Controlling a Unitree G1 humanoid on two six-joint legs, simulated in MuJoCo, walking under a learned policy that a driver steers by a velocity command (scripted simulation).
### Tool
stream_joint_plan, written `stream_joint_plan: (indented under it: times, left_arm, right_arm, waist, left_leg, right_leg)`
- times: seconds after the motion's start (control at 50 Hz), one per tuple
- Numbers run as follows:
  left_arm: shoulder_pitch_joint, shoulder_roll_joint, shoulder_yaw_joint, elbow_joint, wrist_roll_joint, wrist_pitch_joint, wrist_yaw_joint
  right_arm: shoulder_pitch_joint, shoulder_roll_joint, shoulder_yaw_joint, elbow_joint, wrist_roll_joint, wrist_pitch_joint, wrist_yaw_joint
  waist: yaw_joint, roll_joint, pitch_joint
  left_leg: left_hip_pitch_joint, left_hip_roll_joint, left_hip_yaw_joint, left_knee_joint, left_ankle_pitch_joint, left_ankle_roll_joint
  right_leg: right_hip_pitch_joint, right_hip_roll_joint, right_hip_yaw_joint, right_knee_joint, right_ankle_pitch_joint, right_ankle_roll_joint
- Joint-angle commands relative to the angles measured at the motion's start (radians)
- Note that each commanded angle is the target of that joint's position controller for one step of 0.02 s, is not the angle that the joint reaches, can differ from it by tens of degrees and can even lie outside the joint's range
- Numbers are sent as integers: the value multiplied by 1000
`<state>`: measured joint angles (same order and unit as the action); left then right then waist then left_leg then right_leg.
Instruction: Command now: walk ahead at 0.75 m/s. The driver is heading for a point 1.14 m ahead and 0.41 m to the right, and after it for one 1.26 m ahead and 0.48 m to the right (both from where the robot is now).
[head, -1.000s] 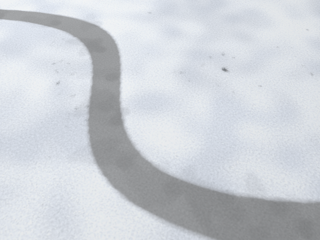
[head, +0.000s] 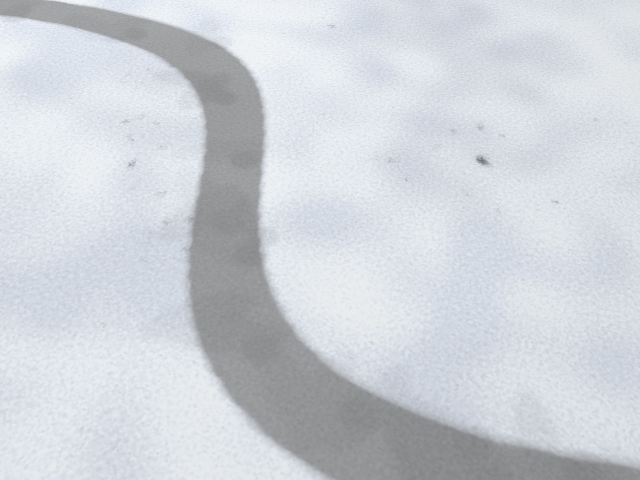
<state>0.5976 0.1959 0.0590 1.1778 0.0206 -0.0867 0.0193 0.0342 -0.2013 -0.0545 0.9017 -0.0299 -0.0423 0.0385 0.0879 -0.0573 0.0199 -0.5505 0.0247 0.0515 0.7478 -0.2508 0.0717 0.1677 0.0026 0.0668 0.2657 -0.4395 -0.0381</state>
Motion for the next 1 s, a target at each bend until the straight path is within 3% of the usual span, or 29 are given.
stream_joint_plan:
  times: [0.02, 0.04, 0.06, 0.08, 0.1, 0.12, 0.14, 0.18, 0.22, 0.32, 0.4, 0.44, 0.48, 0.52, 0.54, 0.56, 0.58, 0.6, 0.62, 0.66, 0.7, 0.78, 0.82, 0.88, 0.92, 0.94, 0.96, 0.98, 1.0]
  left_arm:
    - [-133, 139, 16, -84, -6, -31, -7]
    - [-140, 145, 12, -84, -8, -32, -10]
    - [-170, 157, 13, -91, 2, -31, -16]
    - [-118, -35, -25, -140, -19, -41, -33]
    - [-188, 43, -8, -181, -13, -48, -46]
    - [-220, 94, 8, -207, 0, -40, -54]
    - [-252, 87, 9, -216, 16, -35, -60]
    - [-230, 31, 0, -226, 28, -6, -67]
    - [-255, 20, -6, -243, 19, 23, -73]
    - [-519, 54, -5, -329, -9, 33, -74]
    - [-664, 26, -25, -385, 0, 20, -89]
    - [-689, 31, -32, -404, -3, 17, -86]
    - [-653, 70, -25, -409, -3, 15, -82]
    - [-447, 140, -3, -365, -5, 22, -80]
    - [-238, 190, 21, -305, -9, 28, -74]
    - [-53, 232, 50, -264, -15, 32, -61]
    - [-122, 240, 60, -261, -30, 49, -50]
    - [-174, 336, 75, -284, 4, 53, -54]
    - [-170, 265, 68, -289, 13, 52, -42]
    - [-229, 181, 49, -274, 12, 37, -26]
    - [-266, 180, 35, -293, -8, 11, -12]
    - [-242, 223, 39, -319, -21, -26, -20]
    - [-197, 239, 49, -320, -25, -24, -28]
    - [-156, 266, 61, -328, -34, -16, -32]
    - [-169, 291, 67, -342, -30, -15, -24]
    - [-195, 326, 74, -353, -21, -16, -25]
    - [-264, 344, 78, -373, -14, -19, -31]
    - [-301, 232, 50, -411, -8, -29, -33]
    - [-177, 73, 7, -463, -60, -22, -25]
  right_arm:
    - [159, -57, -26, -10, 4, 1, -6]
    - [331, -98, -50, 42, 4, -2, -24]
    - [520, -160, -73, 86, 3, -14, -37]
    - [604, -270, -81, 108, -24, -32, -36]
    - [459, -203, -55, 96, -2, -20, -27]
    - [323, -177, -44, 66, -10, -19, -24]
    - [286, -139, -37, 59, -3, -30, -16]
    - [247, -86, -15, 67, 3, -46, -18]
    - [285, -72, -7, 87, 5, -61, -28]
    - [404, -71, -1, 91, 14, -87, -34]
    - [487, -49, 16, 106, 21, -107, -47]
    - [517, -65, 19, 115, 16, -109, -56]
    - [532, -128, 8, 113, 9, -102, -83]
    - [496, -196, -11, 91, -8, -74, -114]
    - [451, -225, -23, 69, -18, -59, -119]
    - [361, -256, -38, 43, -11, -49, -110]
    - [257, -122, -9, -28, -22, -75, -79]
    - [286, -88, 3, -153, 33, -93, -59]
    - [221, -133, 12, -161, 11, -118, -50]
    - [188, -129, 14, -169, -8, -118, -37]
    - [198, -108, 26, -176, -58, -66, -26]
    - [-38, -104, 47, -306, -37, -38, -14]
    - [-102, -86, 59, -335, -17, -40, -6]
    - [-136, -113, 57, -364, 2, -40, -14]
    - [-50, -172, 36, -349, 2, -45, -30]
    - [72, -224, 13, -323, 9, -50, -44]
    - [278, -269, -10, -275, 12, -53, -61]
    - [495, -337, -36, -236, -16, -54, -84]
    - [466, -396, -43, -241, -68, -55, -77]
  waist:
    - [-190, -28, 92]
    - [-273, 16, -8]
    - [-373, 54, -87]
    - [-296, 368, -194]
    - [-221, 278, -96]
    - [-143, 205, 18]
    - [-123, 80, 45]
    - [-41, 117, 50]
    - [-18, 149, 87]
    - [-81, 74, 165]
    - [-118, 83, 159]
    - [-118, 89, 132]
    - [-82, 147, 51]
    - [31, 197, -68]
    - [123, 209, -157]
    - [238, 176, -203]
    - [145, -70, -166]
    - [39, -197, -269]
    - [59, 32, -191]
    - [-58, 199, -5]
    - [-124, 197, 45]
    - [-96, 115, 130]
    - [-49, 55, 101]
    - [-9, -2, 48]
    - [-53, -9, -38]
    - [-125, -17, -128]
    - [-253, -13, -225]
    - [-324, 82, -353]
    - [-190, 381, -452]
  left_leg:
    - [439, -95, 92, -21, -11, 29]
    - [625, -127, 105, -33, -50, 39]
    - [810, -46, -3, -112, -193, 45]
    - [885, 283, -671, -423, -787, 130]
    - [726, 313, -1018, -662, -944, 112]
    - [622, 331, -897, -602, -879, 128]
    - [492, 292, -734, -576, -669, 134]
    - [314, 201, -518, -585, -447, 97]
    - [273, 162, -390, -621, -326, 88]
    - [344, 121, -113, -711, 44, 10]
    - [442, 108, 52, -739, 435, -26]
    - [558, 114, 117, -688, 804, -52]
    - [687, 151, 154, -530, 1270, -79]
    - [735, 188, 164, -191, 1504, -94]
    - [682, 208, 146, 70, 1495, -89]
    - [518, 157, 163, 482, 1209, -77]
    - [91, -24, 104, 802, -8, -62]
    - [-337, -105, -110, 1038, -255, -105]
    - [-434, -31, -190, 920, -163, -63]
    - [-305, 42, -166, 682, -100, -49]
    - [-214, 77, -145, 606, -116, -85]
    - [-70, 87, -46, 219, 80, -139]
    - [51, 48, -27, 17, 276, -127]
    - [125, -3, -30, -150, 343, -97]
    - [272, -47, -49, -235, 274, -81]
    - [410, -55, -67, -232, 204, -74]
    - [634, -17, -76, -224, 145, -66]
    - [880, 164, -240, -191, -148, -41]
    - [1065, 482, -752, -341, -263, 28]
  right_leg:
    - [-452, -202, 39, 53, 649, -148]
    - [-486, -152, -17, 303, 847, -122]
    - [-625, -87, -59, 655, 765, -102]
    - [-861, 75, -28, 1103, 5, -71]
    - [-971, 81, 101, 1196, 44, -117]
    - [-1025, 0, 41, 1225, 123, -131]
    - [-966, -60, 21, 1165, 197, -129]
    - [-831, -106, 17, 1056, 225, -97]
    - [-841, -111, 1, 1015, 264, -69]
    - [-977, -40, -11, 780, 459, -64]
    - [-889, -16, -160, 543, 588, -95]
    - [-825, 23, -232, 443, 569, -125]
    - [-734, 94, -295, 406, 495, -152]
    - [-547, 152, -301, 381, 367, -185]
    - [-359, 153, -256, 350, 302, -220]
    - [-150, 93, -143, 243, 265, -289]
    - [36, -62, 139, 319, 190, -317]
    - [301, -264, 713, 142, 60, -555]
    - [247, -283, 763, 3, -42, -496]
    - [-86, -200, 560, -58, 121, -383]
    - [-290, -109, 438, -79, 204, -343]
    - [-571, 3, 308, -139, 435, -299]
    - [-560, 32, 275, -119, 597, -247]
    - [-387, 0, 299, -60, 777, -201]
    - [-281, -4, 314, 110, 998, -150]
    - [-260, -8, 321, 287, 1061, -126]
    - [-349, 21, 305, 520, 998, -109]
    - [-518, 71, 247, 849, 616, -107]
    - [-813, 152, 132, 1137, -115, -84]
